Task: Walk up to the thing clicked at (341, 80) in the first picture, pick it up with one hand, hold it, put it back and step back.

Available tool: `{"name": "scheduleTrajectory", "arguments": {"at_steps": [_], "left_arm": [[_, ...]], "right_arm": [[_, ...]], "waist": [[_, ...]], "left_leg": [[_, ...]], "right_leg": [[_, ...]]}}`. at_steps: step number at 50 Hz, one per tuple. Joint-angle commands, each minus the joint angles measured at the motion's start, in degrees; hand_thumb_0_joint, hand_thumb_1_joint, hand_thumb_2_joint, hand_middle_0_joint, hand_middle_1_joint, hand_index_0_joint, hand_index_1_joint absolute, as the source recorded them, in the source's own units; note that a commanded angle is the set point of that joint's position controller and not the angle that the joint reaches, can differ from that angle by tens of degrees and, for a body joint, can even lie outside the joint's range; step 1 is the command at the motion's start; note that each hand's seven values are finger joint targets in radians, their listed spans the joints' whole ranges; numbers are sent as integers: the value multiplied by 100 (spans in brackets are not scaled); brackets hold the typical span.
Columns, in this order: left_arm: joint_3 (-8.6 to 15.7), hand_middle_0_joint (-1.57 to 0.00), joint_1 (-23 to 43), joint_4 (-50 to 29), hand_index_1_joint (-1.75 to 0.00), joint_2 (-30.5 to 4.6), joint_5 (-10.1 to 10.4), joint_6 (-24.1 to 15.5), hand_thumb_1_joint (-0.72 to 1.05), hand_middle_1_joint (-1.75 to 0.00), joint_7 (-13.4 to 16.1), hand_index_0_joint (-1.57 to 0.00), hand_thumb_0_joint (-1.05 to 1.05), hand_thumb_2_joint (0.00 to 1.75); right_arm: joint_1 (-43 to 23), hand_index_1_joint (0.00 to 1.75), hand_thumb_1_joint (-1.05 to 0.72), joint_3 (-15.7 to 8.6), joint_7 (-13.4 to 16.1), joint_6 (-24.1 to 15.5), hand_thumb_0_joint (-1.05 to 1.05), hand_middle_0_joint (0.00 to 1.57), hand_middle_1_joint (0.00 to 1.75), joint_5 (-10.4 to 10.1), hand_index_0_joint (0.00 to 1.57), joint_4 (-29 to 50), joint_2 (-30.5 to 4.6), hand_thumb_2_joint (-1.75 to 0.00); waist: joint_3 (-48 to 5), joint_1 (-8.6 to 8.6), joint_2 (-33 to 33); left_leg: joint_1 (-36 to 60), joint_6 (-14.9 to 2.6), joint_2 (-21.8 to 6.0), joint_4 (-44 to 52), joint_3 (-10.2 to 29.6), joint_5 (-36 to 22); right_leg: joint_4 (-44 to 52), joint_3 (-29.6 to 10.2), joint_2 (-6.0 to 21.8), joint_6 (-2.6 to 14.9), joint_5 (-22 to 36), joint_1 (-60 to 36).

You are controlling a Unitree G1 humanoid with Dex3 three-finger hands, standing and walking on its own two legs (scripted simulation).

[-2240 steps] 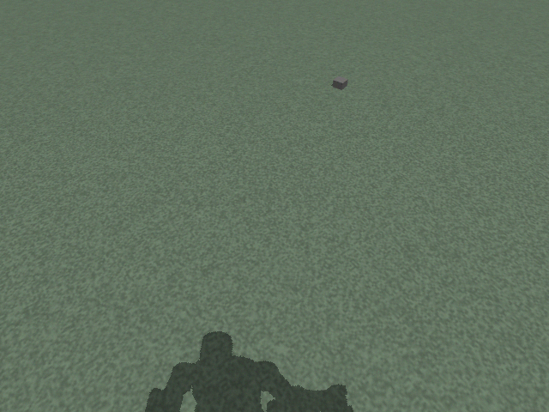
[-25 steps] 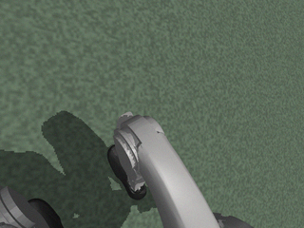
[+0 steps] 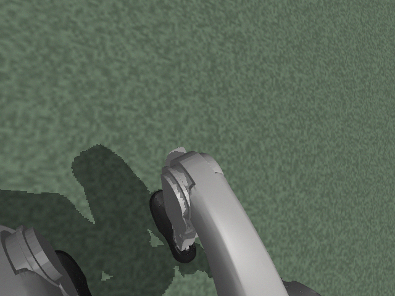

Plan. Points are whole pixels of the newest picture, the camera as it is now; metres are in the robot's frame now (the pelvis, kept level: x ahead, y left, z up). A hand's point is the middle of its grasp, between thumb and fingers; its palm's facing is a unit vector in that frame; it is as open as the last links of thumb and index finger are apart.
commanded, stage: approach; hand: left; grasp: from above
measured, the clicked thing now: out of the picture +0.49 +0.32 -0.31
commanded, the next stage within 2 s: none
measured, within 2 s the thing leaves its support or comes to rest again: neither
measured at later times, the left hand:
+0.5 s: hand out of the picture +0.49 +0.30 -0.23, palm faces +0.03 -0.49 -0.87, open 14.1 cm
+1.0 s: hand out of the picture +0.49 +0.31 -0.22, palm faces +0.03 -0.47 -0.88, open 13.7 cm
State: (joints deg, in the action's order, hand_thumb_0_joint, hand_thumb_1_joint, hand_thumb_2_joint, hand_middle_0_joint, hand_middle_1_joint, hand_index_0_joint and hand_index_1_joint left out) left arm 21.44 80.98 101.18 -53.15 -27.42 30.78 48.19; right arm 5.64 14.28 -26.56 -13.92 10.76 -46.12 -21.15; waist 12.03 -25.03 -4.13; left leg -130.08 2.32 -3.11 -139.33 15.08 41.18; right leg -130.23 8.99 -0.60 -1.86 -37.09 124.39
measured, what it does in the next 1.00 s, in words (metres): stands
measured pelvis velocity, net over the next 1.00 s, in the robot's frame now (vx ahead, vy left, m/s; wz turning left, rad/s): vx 0.01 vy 0.00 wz -0.02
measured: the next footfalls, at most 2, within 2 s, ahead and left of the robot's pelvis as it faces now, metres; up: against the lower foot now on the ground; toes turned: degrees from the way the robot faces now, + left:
none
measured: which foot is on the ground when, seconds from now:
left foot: down 0.00-1.00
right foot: down 0.00-1.00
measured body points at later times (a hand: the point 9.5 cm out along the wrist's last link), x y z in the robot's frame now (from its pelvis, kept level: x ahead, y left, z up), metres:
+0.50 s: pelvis +0.00 +0.00 +0.00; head +0.32 +0.08 +0.31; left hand +0.49 +0.32 -0.18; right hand -0.02 -0.25 -0.05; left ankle +0.06 +0.14 -0.30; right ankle +0.12 -0.12 -0.30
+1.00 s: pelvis +0.01 +0.00 +0.00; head +0.32 +0.08 +0.31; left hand +0.49 +0.33 -0.17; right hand -0.02 -0.25 -0.05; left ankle +0.06 +0.14 -0.30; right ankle +0.12 -0.12 -0.30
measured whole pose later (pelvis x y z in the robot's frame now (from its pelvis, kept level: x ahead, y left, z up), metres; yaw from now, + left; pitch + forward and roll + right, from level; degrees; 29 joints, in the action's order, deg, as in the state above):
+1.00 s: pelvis +0.01 +0.00 +0.00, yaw -1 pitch +32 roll -13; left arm 21.0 84.3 101.3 -58.1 -28.6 31.4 48.0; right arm 6.5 16.3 -25.9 -13.5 10.9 -43.3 -22.4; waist 12.8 -26.4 -5.1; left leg -131.2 2.4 -3.5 -139.7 15.7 42.2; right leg -130.1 9.5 -1.1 -2.0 -37.5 125.7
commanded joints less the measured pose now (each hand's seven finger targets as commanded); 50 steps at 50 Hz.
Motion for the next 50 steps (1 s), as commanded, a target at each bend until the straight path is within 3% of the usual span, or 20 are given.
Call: {"name": "scheduleTrajectory", "arguments": {"at_steps": [1, 5, 9, 13, 14, 21, 27, 30, 33, 36, 41, 50], "left_arm": [[-240, -12, 1965, -483, -98, -1142, -339, -107, -49, -95, 207, -9, 0, 103], [-257, -9, 1956, -401, -99, -1409, -469, -49, -53, -95, 184, -6, 0, 102], [-191, -9, 2097, -476, -98, -1500, -439, 7, -54, -95, 223, -5, 0, 102], [-277, -9, 2093, -612, -100, -1320, -325, 100, -54, -96, 185, -5, 0, 103], [-263, -9, 2069, -589, -99, -1295, -349, 101, -55, -96, 201, -5, 0, 103], [-280, -10, 1980, -842, -99, -1216, -206, 93, -52, -95, 119, -7, 0, 104], [-296, -10, 2004, -951, -98, -1447, -548, 87, -52, -94, 15, -7, 0, 102], [-339, -10, 1854, -799, -98, -1350, -650, 62, -52, -95, -8, -7, 0, 102], [-339, -9, 1851, -788, -99, -1254, -562, 83, -52, -96, -7, -6, 0, 101], [-313, -11, 1873, -754, -97, -1135, -421, 70, -50, -93, 16, -8, 0, 100], [-185, -14, 1888, -646, -97, -1247, -279, 54, -46, -94, 152, -11, 0, 102], [-323, -12, 1973, -690, -100, -1351, -323, 7, -47, -97, 115, -9, 0, 102]], "right_arm": [[1428, 30, -90, -308, 23, 41, 0, 20, 30, 67, 20, -444, -2042, -89], [1380, 30, -89, -224, 39, 27, 0, 20, 30, 87, 20, -338, -2074, -89], [1523, 30, -90, -221, 26, 72, 0, 20, 30, 51, 20, -161, -2134, -89], [1529, 30, -90, -236, 19, 87, 0, 20, 30, 45, 20, -75, -2084, -89], [1664, 30, -90, -256, 10, 111, 0, 20, 30, -17, 20, -35, -2089, -89], [1694, 30, -90, -261, -5, 118, 0, 20, 30, -30, 20, -31, -2012, -90], [1590, 30, -90, -267, 45, 150, 0, 20, 30, -66, 20, -9, -1990, -90], [1685, 30, -90, -267, 72, 169, 0, 20, 30, -79, 20, 31, -1970, -89], [1630, 30, -90, -340, 82, 154, 0, 20, 30, -39, 20, -28, -2002, -89], [1711, 30, -90, -307, 70, 131, 0, 20, 30, -56, 20, 20, -1977, -89], [1687, 30, -90, -282, 36, 112, 0, 20, 30, -27, 20, -20, -2054, -89], [1603, 30, -90, -165, 41, 93, 0, 20, 30, 51, 20, -57, -2079, -89]], "waist": [[-3761, -606, 2649], [-3849, -591, 2601], [-4007, -619, 2836], [-3967, -657, 2771], [-4120, -586, 2834], [-4141, -540, 2866], [-4176, -475, 3089], [-4207, -501, 3097], [-3917, -550, 2932], [-3926, -563, 2898], [-3908, -563, 2762], [-3934, -690, 2855]], "left_leg": [[2607, -267, -9, 1335, -537, -936], [2509, -297, -12, 1256, -566, -1051], [2762, -244, -81, 1345, -458, -1212], [2686, -248, -62, 1311, -482, -1244], [2743, -226, -106, 1281, -495, -1369], [2657, -236, -76, 1225, -553, -1514], [2784, -224, -101, 1339, -487, -1366], [2838, -203, -123, 1339, -493, -1409], [2679, -226, -88, 1451, -442, -1110], [2745, -215, -107, 1388, -432, -1181], [2675, -235, -100, 1300, -444, -1291], [2619, -238, -53, 1274, -497, -1268]], "right_leg": [[1281, 564, -211, 88, 1517, -2188], [1269, 549, -206, 34, 1639, -2391], [1199, 589, -222, 56, 1821, -2420], [1207, 612, -248, 29, 1867, -2547], [1205, 599, -308, 44, 1967, -2566], [1193, 579, -310, 40, 2104, -2604], [1174, 590, -290, 106, 1870, -2288], [1151, 587, -332, 132, 1897, -2340], [1169, 638, -283, 114, 1641, -2229], [1206, 623, -289, 107, 1682, -2170], [1191, 612, -281, 66, 1845, -2262], [1184, 580, -275, 63, 1850, -2440]]}}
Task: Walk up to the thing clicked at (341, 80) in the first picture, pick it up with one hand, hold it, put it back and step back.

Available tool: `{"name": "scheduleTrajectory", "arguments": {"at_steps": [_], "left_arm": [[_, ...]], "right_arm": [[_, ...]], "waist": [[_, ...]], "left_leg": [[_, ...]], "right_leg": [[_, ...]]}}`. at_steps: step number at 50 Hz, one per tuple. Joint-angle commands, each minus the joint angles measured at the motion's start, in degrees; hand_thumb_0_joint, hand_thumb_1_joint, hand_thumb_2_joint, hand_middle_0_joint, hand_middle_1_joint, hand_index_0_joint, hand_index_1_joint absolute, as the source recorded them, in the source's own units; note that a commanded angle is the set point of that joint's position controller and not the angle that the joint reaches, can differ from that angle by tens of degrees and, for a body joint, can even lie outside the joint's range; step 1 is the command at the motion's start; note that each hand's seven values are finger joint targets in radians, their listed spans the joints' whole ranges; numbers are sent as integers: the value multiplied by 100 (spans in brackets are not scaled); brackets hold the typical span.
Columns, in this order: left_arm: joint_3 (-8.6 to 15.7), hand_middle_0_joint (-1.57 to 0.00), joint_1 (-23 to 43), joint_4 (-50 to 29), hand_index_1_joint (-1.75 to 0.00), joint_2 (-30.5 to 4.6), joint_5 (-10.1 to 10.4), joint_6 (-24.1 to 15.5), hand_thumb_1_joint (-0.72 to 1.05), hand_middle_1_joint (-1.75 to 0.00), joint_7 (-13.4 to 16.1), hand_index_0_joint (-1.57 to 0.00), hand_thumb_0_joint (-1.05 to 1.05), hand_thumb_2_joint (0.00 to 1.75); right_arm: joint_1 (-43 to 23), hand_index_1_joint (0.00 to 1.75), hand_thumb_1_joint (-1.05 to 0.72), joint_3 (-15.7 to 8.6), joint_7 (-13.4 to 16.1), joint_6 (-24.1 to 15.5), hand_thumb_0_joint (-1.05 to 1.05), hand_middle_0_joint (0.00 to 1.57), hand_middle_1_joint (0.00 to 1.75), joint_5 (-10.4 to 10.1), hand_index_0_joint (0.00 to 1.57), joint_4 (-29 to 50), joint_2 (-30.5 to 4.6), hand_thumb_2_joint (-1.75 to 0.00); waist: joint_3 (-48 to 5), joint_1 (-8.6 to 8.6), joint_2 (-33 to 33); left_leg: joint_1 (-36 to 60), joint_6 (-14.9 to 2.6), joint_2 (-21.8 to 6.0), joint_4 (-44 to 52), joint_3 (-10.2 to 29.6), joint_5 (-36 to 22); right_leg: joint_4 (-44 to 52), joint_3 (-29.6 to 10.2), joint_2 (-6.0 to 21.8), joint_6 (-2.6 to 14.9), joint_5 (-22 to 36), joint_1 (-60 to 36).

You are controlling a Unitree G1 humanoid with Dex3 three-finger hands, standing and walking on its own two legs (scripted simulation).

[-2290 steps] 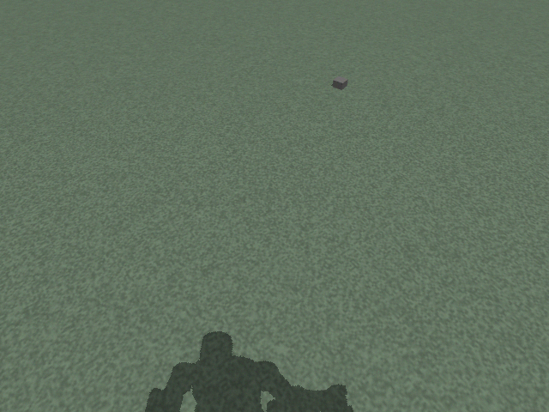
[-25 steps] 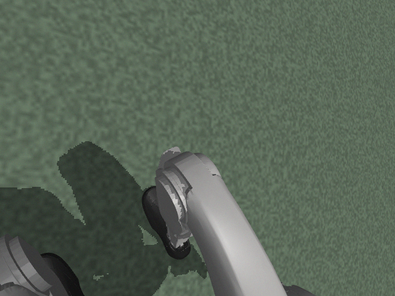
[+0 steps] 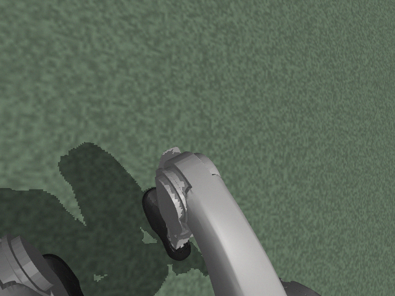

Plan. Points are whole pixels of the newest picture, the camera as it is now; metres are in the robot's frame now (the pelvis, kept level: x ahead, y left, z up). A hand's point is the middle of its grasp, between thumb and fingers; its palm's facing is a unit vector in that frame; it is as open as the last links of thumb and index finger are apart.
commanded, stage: approach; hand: left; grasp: from above
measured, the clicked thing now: out of the picture +0.47 +0.33 -0.31
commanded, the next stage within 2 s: none
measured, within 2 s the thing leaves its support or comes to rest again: neither
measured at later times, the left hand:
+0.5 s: hand out of the picture +0.47 +0.31 -0.23, palm faces +0.01 -0.48 -0.88, open 13.8 cm
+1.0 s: hand out of the picture +0.47 +0.31 -0.23, palm faces -0.01 -0.48 -0.88, open 14.0 cm
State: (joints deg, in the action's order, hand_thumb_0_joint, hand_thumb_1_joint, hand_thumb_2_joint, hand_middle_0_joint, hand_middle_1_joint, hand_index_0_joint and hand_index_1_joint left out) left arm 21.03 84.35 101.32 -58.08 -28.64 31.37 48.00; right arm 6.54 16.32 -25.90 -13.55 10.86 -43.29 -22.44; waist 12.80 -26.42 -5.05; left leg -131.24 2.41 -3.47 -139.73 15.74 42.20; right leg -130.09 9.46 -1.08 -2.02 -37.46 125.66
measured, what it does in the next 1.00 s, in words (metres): stands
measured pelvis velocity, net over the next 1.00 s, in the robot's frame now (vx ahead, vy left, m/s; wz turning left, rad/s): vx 0.00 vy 0.00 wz -0.01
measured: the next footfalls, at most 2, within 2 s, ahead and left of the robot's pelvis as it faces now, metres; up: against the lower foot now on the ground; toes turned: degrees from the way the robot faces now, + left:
none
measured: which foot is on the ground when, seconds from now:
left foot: down 0.00-1.00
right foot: down 0.00-1.00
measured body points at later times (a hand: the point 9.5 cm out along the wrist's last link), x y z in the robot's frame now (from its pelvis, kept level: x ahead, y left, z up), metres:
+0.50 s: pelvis +0.00 +0.00 +0.00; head +0.31 +0.09 +0.31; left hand +0.47 +0.33 -0.18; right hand -0.02 -0.25 -0.06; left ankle +0.06 +0.14 -0.30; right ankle +0.11 -0.12 -0.30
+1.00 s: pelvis +0.00 +0.00 +0.00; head +0.31 +0.09 +0.31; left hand +0.48 +0.33 -0.18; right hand -0.02 -0.25 -0.05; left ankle +0.06 +0.14 -0.30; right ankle +0.11 -0.12 -0.30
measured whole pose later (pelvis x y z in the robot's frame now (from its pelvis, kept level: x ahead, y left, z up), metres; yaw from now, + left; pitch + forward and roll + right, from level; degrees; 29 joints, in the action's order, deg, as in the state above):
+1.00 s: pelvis +0.00 +0.00 +0.00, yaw -1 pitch +33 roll -13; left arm 20.3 82.2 100.1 -56.0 -30.6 30.7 46.1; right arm 8.5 15.7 -25.6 -13.6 10.0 -42.4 -21.8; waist 12.0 -26.0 -5.0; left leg -131.8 2.1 -3.7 -139.5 15.6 42.1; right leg -129.6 9.3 -1.4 -2.3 -37.1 126.3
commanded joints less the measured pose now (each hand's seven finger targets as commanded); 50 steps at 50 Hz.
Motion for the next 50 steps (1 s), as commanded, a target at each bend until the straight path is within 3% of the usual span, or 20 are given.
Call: {"name": "scheduleTrajectory", "arguments": {"at_steps": [1, 5, 9, 14, 25, 30, 34, 39, 45, 48, 50], "left_arm": [[-265, -10, 1690, -811, -98, -922, -210, -59, -49, -96, 97, -7, 0, 99], [-278, -12, 1529, -765, -99, -989, -398, -22, -49, -96, 46, -8, 0, 103], [-340, -10, 1417, -753, -99, -834, -417, -29, -51, -95, -35, -6, 0, 101], [-330, -12, 1343, -735, -96, -654, -296, -70, -48, -93, -45, -9, 0, 100], [-149, -10, 1491, -601, -99, -881, -326, -146, -49, -97, 205, -7, 0, 100], [-172, -11, 1612, -571, -98, -865, -166, -114, -48, -95, 175, -8, 0, 99], [-295, -10, 1520, -528, -101, -895, -290, -127, -48, -98, 77, -8, 0, 101], [-300, -9, 1513, -648, -99, -844, -218, -79, -51, -96, 13, -7, 0, 100], [-244, -9, 1369, -653, -100, -864, -435, -75, -50, -98, -7, -7, 0, 101], [-313, -9, 1342, -771, -98, -575, -385, -95, -50, -95, 1, -7, 0, 100], [-285, -10, 1398, -784, -97, -597, -345, -127, -49, -95, 48, -7, 0, 99]], "right_arm": [[1468, 30, -90, -385, -13, 60, 0, 20, 30, 31, 20, -355, -1944, -89], [1517, 30, -90, -372, -6, 81, 0, 20, 30, -61, 20, -188, -1919, -90], [1607, 30, -90, -413, 18, 95, 0, 20, 30, -81, 20, -185, -1877, -90], [1640, 30, -90, -444, 14, 81, 0, 20, 30, -78, 20, -169, -1837, -89], [1610, 30, -90, -418, -11, 38, 0, 20, 30, 21, 20, -297, -1919, -89], [1493, 30, -90, -370, -23, 28, 0, 20, 30, 51, 20, -321, -1952, -89], [1541, 30, -90, -362, 14, 29, 0, 20, 30, 31, 20, -358, -1968, -89], [1647, 30, -90, -378, 2, 6, 0, 20, 30, -47, 20, -267, -1944, -89], [1694, 30, -90, -473, 23, 42, 0, 20, 30, -108, 20, -258, -1859, -90], [1705, 30, -90, -500, -14, 50, 0, 20, 30, -88, 20, -188, -1842, -89], [1703, 30, -90, -522, -3, 34, 0, 20, 30, -62, 20, -269, -1848, -89]], "waist": [[-4007, -491, 2934], [-4241, -406, 3159], [-4266, -370, 3133], [-4217, -368, 2986], [-4044, -442, 2979], [-3873, -540, 2869], [-3888, -532, 2862], [-4270, -443, 2887], [-4291, -279, 3142], [-4155, -368, 3135], [-4090, -384, 3037]], "left_leg": [[2757, -249, -27, 1338, -549, -1364], [2965, -210, -67, 1339, -533, -1576], [2865, -207, -80, 1350, -584, -1608], [2748, -228, -76, 1324, -586, -1563], [2860, -222, -57, 1389, -495, -1239], [2716, -252, -25, 1290, -543, -1304], [2639, -253, -27, 1346, -534, -1186], [2621, -250, -44, 1243, -626, -1530], [2799, -208, -72, 1396, -588, -1476], [2902, -195, -77, 1376, -551, -1568], [2855, -211, -69, 1385, -529, -1489]], "right_leg": [[1167, 542, -214, 75, 1870, -2540], [1138, 547, -243, 122, 1985, -2465], [1147, 540, -297, 129, 2022, -2579], [1170, 536, -295, 129, 1977, -2538], [1181, 568, -239, 134, 1725, -2432], [1206, 558, -198, 72, 1787, -2359], [1199, 557, -249, 91, 1681, -2433], [1234, 499, -295, 64, 2004, -2714], [1193, 536, -305, 142, 1872, -2548], [1155, 557, -274, 158, 1934, -2394], [1186, 561, -251, 145, 1905, -2376]]}}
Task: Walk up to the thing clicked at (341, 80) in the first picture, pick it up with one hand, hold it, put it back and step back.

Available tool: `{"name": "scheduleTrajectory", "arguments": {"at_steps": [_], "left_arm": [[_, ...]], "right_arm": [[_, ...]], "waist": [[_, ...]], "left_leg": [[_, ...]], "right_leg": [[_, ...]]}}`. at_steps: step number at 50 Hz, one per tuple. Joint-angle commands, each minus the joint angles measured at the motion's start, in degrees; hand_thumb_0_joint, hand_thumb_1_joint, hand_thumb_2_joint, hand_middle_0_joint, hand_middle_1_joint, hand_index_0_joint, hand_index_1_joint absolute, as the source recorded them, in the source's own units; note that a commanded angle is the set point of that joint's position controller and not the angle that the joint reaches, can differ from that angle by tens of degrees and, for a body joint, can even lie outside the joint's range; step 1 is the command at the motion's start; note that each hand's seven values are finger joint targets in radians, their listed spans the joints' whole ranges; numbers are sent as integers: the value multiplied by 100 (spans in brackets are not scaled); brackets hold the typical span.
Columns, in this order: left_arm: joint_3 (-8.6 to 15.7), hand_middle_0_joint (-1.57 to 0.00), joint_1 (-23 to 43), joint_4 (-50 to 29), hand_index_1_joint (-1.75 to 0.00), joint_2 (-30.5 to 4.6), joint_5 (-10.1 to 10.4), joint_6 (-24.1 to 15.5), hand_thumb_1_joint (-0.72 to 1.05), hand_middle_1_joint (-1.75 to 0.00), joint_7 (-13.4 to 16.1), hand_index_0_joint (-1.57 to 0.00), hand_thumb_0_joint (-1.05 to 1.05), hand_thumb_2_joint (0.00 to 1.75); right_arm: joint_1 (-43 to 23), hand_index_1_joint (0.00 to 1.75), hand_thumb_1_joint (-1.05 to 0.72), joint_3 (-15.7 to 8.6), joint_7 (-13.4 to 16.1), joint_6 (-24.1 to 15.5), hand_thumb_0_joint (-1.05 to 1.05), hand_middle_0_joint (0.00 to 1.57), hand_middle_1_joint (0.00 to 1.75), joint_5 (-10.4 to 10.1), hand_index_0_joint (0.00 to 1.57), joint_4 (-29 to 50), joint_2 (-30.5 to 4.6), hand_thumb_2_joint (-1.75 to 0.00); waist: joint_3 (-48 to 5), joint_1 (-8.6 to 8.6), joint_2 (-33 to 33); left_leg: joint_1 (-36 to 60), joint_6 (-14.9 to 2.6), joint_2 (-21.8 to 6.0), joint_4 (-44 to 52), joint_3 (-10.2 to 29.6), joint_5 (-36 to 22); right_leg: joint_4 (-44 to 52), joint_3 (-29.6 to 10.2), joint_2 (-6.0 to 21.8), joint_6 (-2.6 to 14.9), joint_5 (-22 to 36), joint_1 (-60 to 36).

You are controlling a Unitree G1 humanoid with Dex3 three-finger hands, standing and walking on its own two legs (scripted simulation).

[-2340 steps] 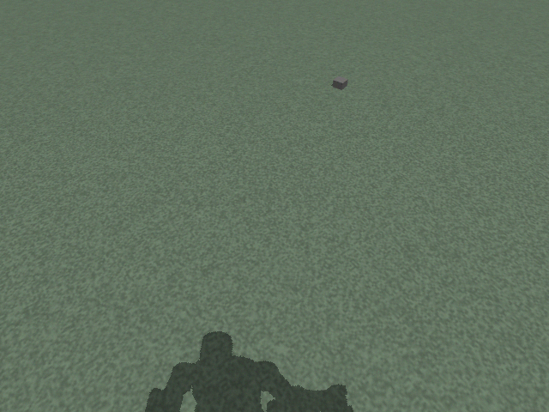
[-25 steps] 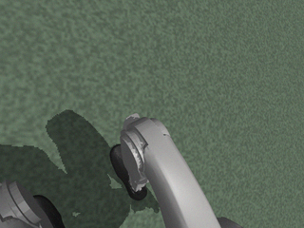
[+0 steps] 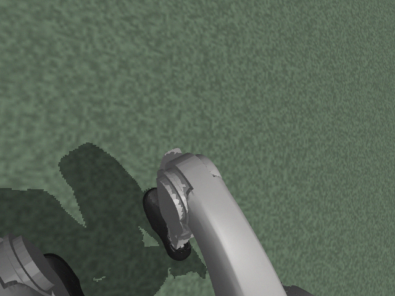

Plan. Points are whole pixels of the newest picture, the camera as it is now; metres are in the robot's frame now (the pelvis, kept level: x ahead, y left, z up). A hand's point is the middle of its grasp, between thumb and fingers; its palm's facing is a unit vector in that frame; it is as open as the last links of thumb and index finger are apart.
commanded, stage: approach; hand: left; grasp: from above
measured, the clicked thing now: out of the picture +0.47 +0.33 -0.31
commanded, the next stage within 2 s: none
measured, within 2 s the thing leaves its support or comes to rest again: neither
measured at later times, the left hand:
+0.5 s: hand out of the picture +0.48 +0.32 -0.23, palm faces +0.02 -0.47 -0.88, open 14.0 cm
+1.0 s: hand out of the picture +0.47 +0.31 -0.22, palm faces +0.01 -0.49 -0.87, open 14.0 cm
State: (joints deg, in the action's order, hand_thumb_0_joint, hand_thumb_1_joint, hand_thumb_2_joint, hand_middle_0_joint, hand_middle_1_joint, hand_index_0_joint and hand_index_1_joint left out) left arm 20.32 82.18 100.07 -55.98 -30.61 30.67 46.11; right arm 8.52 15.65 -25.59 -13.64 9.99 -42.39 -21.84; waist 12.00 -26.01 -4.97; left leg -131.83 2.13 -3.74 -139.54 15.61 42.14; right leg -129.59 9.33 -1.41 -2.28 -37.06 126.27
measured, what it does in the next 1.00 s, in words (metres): stands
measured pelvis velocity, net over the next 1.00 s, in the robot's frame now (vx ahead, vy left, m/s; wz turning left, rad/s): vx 0.00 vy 0.00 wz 0.00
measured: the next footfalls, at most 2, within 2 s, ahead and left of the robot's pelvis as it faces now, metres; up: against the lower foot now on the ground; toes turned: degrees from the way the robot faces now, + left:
none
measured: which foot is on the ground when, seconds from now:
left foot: down 0.00-1.00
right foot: down 0.00-1.00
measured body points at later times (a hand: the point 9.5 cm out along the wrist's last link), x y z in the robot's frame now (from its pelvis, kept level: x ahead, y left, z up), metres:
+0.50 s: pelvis +0.00 +0.00 +0.00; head +0.31 +0.09 +0.31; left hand +0.48 +0.34 -0.18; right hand -0.02 -0.25 -0.05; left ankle +0.06 +0.14 -0.30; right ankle +0.12 -0.12 -0.30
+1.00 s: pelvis +0.00 +0.00 +0.00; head +0.30 +0.09 +0.31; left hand +0.47 +0.33 -0.17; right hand -0.02 -0.25 -0.05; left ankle +0.06 +0.14 -0.30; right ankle +0.12 -0.12 -0.30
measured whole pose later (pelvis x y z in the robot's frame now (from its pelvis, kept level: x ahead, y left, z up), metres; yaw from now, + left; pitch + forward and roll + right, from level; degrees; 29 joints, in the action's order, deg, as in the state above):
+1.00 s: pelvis +0.00 +0.00 +0.00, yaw +0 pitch +32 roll -14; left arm 20.4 82.7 102.3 -56.6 -29.4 29.7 46.7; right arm 7.9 16.2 -25.9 -14.5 10.5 -43.2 -22.2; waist 11.9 -26.5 -4.4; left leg -131.6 2.0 -3.5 -139.6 15.7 42.0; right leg -129.5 9.4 -1.4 -2.4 -36.9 125.9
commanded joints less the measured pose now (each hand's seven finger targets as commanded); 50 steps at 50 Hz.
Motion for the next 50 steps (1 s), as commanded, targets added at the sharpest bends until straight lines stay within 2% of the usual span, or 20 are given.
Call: {"name": "scheduleTrajectory", "arguments": {"at_steps": [1, 3, 10, 12, 14, 17, 19, 23, 25, 30, 34, 35, 38, 40, 41, 42, 43, 44, 46, 50], "left_arm": [[-227, -10, 1609, -666, -97, -736, -119, -75, -49, -95, 252, -7, 0, 99], [-232, -10, 1646, -587, -97, -748, -30, -103, -49, -95, 272, -7, 0, 99], [-91, -9, 1888, -552, -97, -1246, -154, -175, -50, -95, 379, -6, 0, 98], [-150, -8, 1869, -576, -98, -1219, -159, -161, -52, -96, 336, -6, 0, 99], [-199, -8, 1786, -452, -99, -1170, -226, -139, -50, -97, 321, -6, 0, 99], [-161, -8, 1789, -406, -100, -1177, -148, -104, -51, -98, 309, -6, 0, 100], [-248, -9, 1622, -314, -100, -943, -89, -80, -50, -98, 258, -6, 0, 101], [-258, -9, 1591, -277, -99, -976, -20, -78, -51, -96, 217, -6, 0, 101], [-212, -8, 1627, -288, -99, -1120, -94, -106, -50, -97, 223, -6, 0, 99], [-241, -8, 1733, -575, -98, -1215, -220, -154, -51, -96, 177, -6, 0, 99], [-205, -8, 1817, -688, -100, -1226, -338, -157, -51, -97, 236, -6, 0, 99], [-205, -8, 1793, -713, -99, -1132, -344, -147, -52, -96, 251, -6, 0, 99], [-259, -8, 1807, -705, -98, -817, -196, -97, -51, -96, 255, -6, 0, 98], [-233, -8, 1685, -498, -98, -751, -169, -107, -51, -95, 300, -6, 0, 99], [-254, -8, 1655, -533, -99, -742, -93, -89, -50, -96, 268, -6, 0, 99], [-221, -9, 1525, -414, -98, -670, -53, -93, -50, -96, 266, -7, 0, 100], [-258, -9, 1517, -460, -98, -673, -3, -87, -49, -95, 230, -7, 0, 100], [-233, -9, 1528, -434, -98, -713, 76, -98, -48, -96, 206, -7, 0, 99], [-184, -8, 1529, -378, -98, -896, 31, -111, -49, -96, 224, -7, 0, 98], [-217, -8, 1632, -333, -98, -1019, -127, -167, -49, -97, 236, -6, 0, 98]], "right_arm": [[1497, 30, -89, -451, -59, 45, 0, 20, 30, 43, 20, -348, -1928, -89], [1475, 30, -90, -443, -45, 28, 0, 20, 30, 121, 20, -468, -1971, -89], [1292, 30, -90, -318, -24, 16, 0, 20, 30, 142, 20, -438, -2033, -89], [1251, 30, -89, -306, -21, 15, 0, 20, 30, 156, 20, -433, -2017, -89], [1372, 30, -89, -279, -32, 34, 0, 20, 30, 132, 20, -381, -2015, -89], [1382, 30, -90, -291, -26, 32, 0, 20, 30, 125, 20, -374, -2030, -89], [1466, 30, -90, -274, -50, 27, 0, 20, 30, 91, 20, -266, -1987, -89], [1517, 30, -90, -284, -33, 5, 0, 20, 30, 55, 20, -310, -2029, -89], [1505, 30, -90, -277, -32, 6, 0, 20, 30, 40, 20, -352, -2029, -89], [1382, 30, -90, -268, 24, 3, 0, 20, 30, 60, 20, -343, -1973, -90], [1399, 30, -90, -333, 25, 14, 0, 20, 30, 75, 20, -346, -1966, -90], [1469, 30, -90, -344, 10, 13, 0, 20, 30, 54, 20, -297, -1942, -90], [1434, 30, -90, -393, -31, 7, 0, 20, 30, 90, 20, -344, -1946, -89], [1593, 30, -90, -422, -49, 8, 0, 20, 30, 44, 20, -386, -1972, -89], [1496, 30, -90, -442, -56, -8, 0, 20, 30, 98, 20, -456, -1970, -89], [1584, 30, -89, -422, -81, -11, 0, 20, 30, 36, 20, -322, -1984, -89], [1540, 30, -89, -401, -85, -17, 0, 20, 30, 77, 20, -358, -1944, -89], [1538, 30, -89, -377, -80, -20, 0, 20, 30, 77, 20, -393, -1956, -89], [1525, 30, -90, -370, -68, -43, 0, 20, 30, 74, 20, -459, -1976, -89], [1398, 30, -89, -323, -27, -46, 0, 20, 30, 77, 20, -446, -1987, -89]], "waist": [[-3988, -465, 3083], [-3853, -524, 2925], [-3936, -493, 3105], [-3824, -526, 3158], [-3964, -558, 3098], [-3954, -552, 2990], [-3988, -590, 2828], [-3950, -555, 2712], [-3983, -502, 2863], [-4021, -444, 3127], [-4127, -421, 3389], [-4204, -424, 3484], [-3990, -527, 3365], [-3985, -521, 3196], [-3786, -555, 3004], [-3876, -506, 2867], [-3856, -548, 2712], [-3908, -509, 2650], [-3940, -461, 2659], [-3815, -472, 2831]], "left_leg": [[2981, -172, -47, 1349, -502, -1521], [2811, -204, -19, 1358, -528, -1390], [3028, -180, -28, 1413, -473, -1262], [2984, -185, -21, 1416, -492, -1207], [2931, -185, -26, 1366, -520, -1299], [2815, -203, -17, 1336, -533, -1394], [2732, -217, -12, 1248, -570, -1517], [2582, -235, -11, 1215, -574, -1490], [2672, -212, -32, 1309, -518, -1455], [2867, -180, -47, 1351, -514, -1529], [3123, -139, -70, 1467, -481, -1393], [3290, -107, -81, 1454, -480, -1493], [3241, -116, -61, 1415, -452, -1518], [3032, -150, -57, 1356, -494, -1492], [2858, -192, -6, 1377, -514, -1341], [2797, -197, -27, 1293, -542, -1452], [2634, -231, 26, 1264, -584, -1416], [2528, -248, 28, 1248, -641, -1462], [2499, -254, 34, 1280, -626, -1392], [2704, -207, -15, 1377, -489, -1217]], "right_leg": [[1101, 584, -204, 178, 1876, -2380], [1124, 572, -216, 146, 1837, -2495], [1134, 582, -162, 167, 1682, -2379], [1120, 568, -152, 158, 1657, -2376], [1148, 561, -200, 166, 1713, -2480], [1154, 554, -187, 124, 1836, -2602], [1182, 545, -228, 109, 1944, -2708], [1187, 540, -275, 93, 1929, -2718], [1146, 572, -254, 129, 1836, -2617], [1083, 568, -229, 173, 1888, -2515], [1107, 583, -226, 212, 1767, -2497], [1084, 582, -233, 233, 1834, -2474], [1091, 624, -184, 213, 1849, -2278], [1151, 600, -215, 190, 1861, -2382], [1157, 596, -187, 146, 1768, -2426], [1196, 570, -230, 140, 1842, -2498], [1221, 548, -225, 118, 1817, -2571], [1246, 520, -258, 88, 1878, -2718], [1235, 514, -244, 89, 1825, -2707], [1163, 562, -219, 159, 1619, -2395]]}}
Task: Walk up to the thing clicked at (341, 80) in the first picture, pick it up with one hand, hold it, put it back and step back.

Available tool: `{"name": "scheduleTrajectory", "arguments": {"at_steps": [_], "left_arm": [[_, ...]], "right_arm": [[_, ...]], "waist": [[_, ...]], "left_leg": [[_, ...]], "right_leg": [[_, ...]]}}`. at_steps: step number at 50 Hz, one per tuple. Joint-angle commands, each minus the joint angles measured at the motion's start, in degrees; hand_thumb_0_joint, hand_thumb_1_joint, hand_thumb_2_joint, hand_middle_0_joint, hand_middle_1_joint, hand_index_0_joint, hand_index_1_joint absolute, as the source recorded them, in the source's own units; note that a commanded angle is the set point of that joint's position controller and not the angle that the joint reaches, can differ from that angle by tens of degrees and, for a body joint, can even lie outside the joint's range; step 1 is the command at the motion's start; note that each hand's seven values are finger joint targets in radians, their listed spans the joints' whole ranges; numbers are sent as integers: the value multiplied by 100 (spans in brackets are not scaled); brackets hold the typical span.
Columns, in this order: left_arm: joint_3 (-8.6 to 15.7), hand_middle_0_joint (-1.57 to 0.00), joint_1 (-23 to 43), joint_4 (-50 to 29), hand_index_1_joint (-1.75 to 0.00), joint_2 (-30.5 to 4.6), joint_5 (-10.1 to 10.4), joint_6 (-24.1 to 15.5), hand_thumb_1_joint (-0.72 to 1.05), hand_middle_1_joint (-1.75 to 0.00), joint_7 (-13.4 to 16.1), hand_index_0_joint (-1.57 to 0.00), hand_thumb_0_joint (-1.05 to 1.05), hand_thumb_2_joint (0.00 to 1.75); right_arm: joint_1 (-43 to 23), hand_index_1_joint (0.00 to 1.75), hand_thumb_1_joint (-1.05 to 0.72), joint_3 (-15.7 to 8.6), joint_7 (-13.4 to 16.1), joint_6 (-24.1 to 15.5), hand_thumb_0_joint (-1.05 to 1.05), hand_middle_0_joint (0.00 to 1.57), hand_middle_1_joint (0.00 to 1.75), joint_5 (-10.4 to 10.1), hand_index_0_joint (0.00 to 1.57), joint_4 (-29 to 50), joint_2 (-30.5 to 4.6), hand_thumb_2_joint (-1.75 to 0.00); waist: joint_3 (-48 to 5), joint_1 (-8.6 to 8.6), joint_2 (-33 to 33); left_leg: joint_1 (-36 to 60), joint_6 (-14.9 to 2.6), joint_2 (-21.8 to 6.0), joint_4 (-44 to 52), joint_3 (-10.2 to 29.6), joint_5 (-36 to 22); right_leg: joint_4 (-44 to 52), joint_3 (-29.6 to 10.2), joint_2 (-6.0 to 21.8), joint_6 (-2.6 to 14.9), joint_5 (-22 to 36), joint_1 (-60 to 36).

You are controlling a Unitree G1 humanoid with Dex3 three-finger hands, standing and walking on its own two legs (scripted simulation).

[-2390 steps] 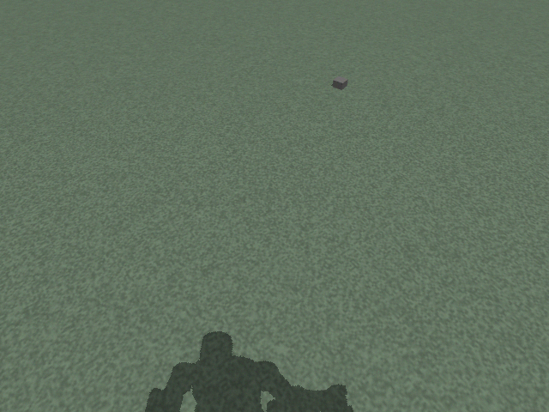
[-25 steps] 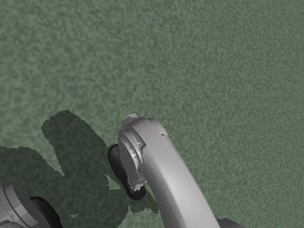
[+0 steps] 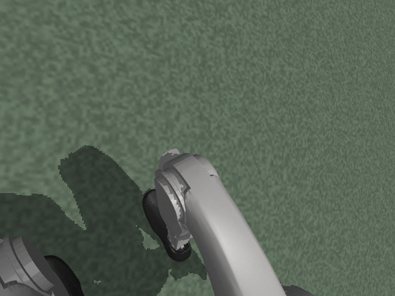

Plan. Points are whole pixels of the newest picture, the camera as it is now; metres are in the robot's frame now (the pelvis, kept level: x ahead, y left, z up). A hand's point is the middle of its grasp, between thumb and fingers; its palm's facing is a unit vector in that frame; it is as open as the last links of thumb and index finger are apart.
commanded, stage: approach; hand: left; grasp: from above
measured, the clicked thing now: out of the picture +0.47 +0.33 -0.31
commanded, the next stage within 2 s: none
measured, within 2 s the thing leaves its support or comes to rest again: neither
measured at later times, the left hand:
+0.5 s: hand out of the picture +0.47 +0.32 -0.23, palm faces +0.00 -0.48 -0.87, open 14.1 cm
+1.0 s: hand out of the picture +0.48 +0.32 -0.23, palm faces +0.00 -0.48 -0.88, open 14.1 cm
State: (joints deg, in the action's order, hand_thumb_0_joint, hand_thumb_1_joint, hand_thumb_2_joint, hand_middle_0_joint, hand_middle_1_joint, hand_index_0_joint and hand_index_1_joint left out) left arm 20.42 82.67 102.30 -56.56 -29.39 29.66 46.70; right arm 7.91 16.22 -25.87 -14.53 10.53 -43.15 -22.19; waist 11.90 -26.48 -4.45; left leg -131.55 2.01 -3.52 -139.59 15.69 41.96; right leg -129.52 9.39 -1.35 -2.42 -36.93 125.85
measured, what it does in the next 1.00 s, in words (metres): stands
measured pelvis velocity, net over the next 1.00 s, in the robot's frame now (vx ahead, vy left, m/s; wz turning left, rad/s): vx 0.00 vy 0.00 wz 0.00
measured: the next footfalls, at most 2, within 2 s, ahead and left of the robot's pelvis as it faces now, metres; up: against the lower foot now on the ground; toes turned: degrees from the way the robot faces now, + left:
none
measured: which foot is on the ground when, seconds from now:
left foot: down 0.00-1.00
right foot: down 0.00-1.00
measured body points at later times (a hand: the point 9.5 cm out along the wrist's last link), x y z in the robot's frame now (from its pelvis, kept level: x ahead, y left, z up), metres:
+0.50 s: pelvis +0.00 +0.00 +0.00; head +0.31 +0.10 +0.31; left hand +0.48 +0.34 -0.18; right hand -0.02 -0.25 -0.05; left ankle +0.06 +0.14 -0.30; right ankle +0.12 -0.12 -0.30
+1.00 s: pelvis +0.00 +0.00 +0.00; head +0.31 +0.09 +0.31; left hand +0.48 +0.34 -0.18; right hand -0.02 -0.25 -0.05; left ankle +0.06 +0.14 -0.30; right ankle +0.12 -0.12 -0.30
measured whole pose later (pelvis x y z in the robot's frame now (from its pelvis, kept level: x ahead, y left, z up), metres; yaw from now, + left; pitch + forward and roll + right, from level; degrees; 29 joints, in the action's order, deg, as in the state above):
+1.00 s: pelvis +0.00 +0.00 +0.00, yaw +0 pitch +32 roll -13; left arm 19.2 83.9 102.1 -58.3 -31.0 29.1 45.4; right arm 8.0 16.8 -24.7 -14.6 10.7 -43.0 -22.2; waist 12.5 -26.8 -5.0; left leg -131.7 2.2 -3.5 -139.4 15.5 42.0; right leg -129.5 9.3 -1.3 -2.3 -36.9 126.2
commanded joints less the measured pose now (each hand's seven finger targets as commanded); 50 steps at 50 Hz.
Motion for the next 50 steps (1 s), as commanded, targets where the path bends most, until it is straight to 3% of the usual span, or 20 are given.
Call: {"name": "scheduleTrajectory", "arguments": {"at_steps": [1, 4, 7, 12, 20, 27, 29, 33, 42, 46, 50], "left_arm": [[-240, -8, 1548, -538, -99, -938, -295, -73, -49, -97, 167, -6, 0, 97], [-284, -8, 1712, -700, -98, -1037, -372, -86, -49, -97, 195, -6, 0, 96], [-243, -7, 1782, -794, -99, -1111, -302, -86, -50, -98, 198, -6, 0, 97], [-196, -8, 1643, -743, -99, -1200, -321, -26, -52, -96, 159, -5, 0, 100], [-290, -8, 1600, -791, -98, -959, -286, 29, -51, -96, 57, -6, 0, 99], [-387, -8, 1563, -828, -99, -771, -385, -19, -51, -97, -8, -6, 0, 98], [-347, -8, 1532, -755, -98, -764, -311, -34, -51, -96, 64, -6, 0, 99], [-236, -8, 1615, -655, -99, -916, -304, -101, -51, -97, 210, -6, 0, 99], [-264, -7, 1735, -732, -99, -1110, -302, -98, -50, -97, 114, -6, 0, 97], [-291, -7, 1614, -547, -99, -1003, -325, -50, -50, -97, 44, -6, 0, 98], [-364, -8, 1496, -436, -99, -764, -297, -47, -48, -98, -17, -6, 0, 97]], "right_arm": [[1460, 30, -89, -384, 6, 50, 0, 20, 30, 34, 20, -369, -1951, -89], [1351, 30, -89, -393, 30, 42, 0, 20, 30, 88, 20, -415, -1977, -89], [1315, 30, -90, -375, 36, 36, 0, 20, 30, 122, 20, -401, -1981, -89], [1427, 30, -90, -341, 38, 32, 0, 20, 30, 23, 20, -332, -1983, -89], [1508, 30, -90, -350, 37, 62, 0, 20, 30, -14, 20, -231, -1928, -89], [1538, 30, -89, -450, 63, 51, 0, 20, 30, -28, 20, -325, -1917, -89], [1528, 30, -90, -449, 63, 37, 0, 20, 30, -5, 20, -360, -1935, -89], [1548, 30, -90, -418, 39, 50, 0, 20, 30, 31, 20, -363, -1962, -89], [1364, 30, -90, -344, 87, 17, 0, 20, 30, 87, 20, -374, -1968, -89], [1479, 30, -90, -341, 89, 32, 0, 20, 30, 18, 20, -355, -1945, -89], [1606, 30, -89, -343, 82, 51, 0, 20, 30, -11, 20, -245, -1916, -89]], "waist": [[-3801, -451, 2812], [-3751, -498, 2968], [-3763, -533, 2966], [-4082, -413, 2999], [-4080, -443, 2930], [-3875, -434, 3051], [-3892, -426, 2989], [-3895, -419, 3025], [-3928, -505, 2948], [-4021, -441, 2933], [-3961, -508, 2817]], "left_leg": [[2786, -176, -48, 1430, -462, -1248], [2864, -186, -32, 1454, -481, -1130], [2809, -205, -5, 1401, -535, -1138], [2832, -187, -50, 1350, -566, -1441], [2795, -181, -56, 1280, -586, -1636], [2912, -158, -54, 1444, -497, -1368], [2994, -154, -69, 1409, -490, -1364], [2926, -162, -59, 1414, -509, -1358], [2832, -186, -25, 1389, -558, -1273], [2794, -174, -50, 1342, -559, -1430], [2775, -170, -53, 1331, -529, -1560]], "right_leg": [[1111, 581, -222, 186, 1643, -2344], [1123, 589, -198, 182, 1555, -2299], [1149, 559, -168, 153, 1619, -2450], [1153, 538, -210, 145, 1835, -2619], [1147, 535, -236, 141, 1992, -2591], [1098, 584, -230, 209, 1703, -2310], [1117, 588, -249, 206, 1735, -2343], [1117, 567, -229, 222, 1746, -2419], [1185, 533, -199, 166, 1682, -2504], [1192, 537, -229, 168, 1778, -2474], [1163, 557, -266, 181, 1873, -2479]]}}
